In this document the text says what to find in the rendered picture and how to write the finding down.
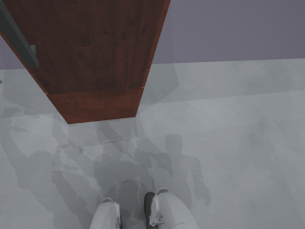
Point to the left robot thigh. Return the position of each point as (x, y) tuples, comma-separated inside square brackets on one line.
[(106, 216)]

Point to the cupboard door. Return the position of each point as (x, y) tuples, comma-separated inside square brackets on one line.
[(89, 45)]

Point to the right robot shin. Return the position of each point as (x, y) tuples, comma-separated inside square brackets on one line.
[(153, 220)]

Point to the handle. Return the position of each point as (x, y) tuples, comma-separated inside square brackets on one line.
[(10, 29)]

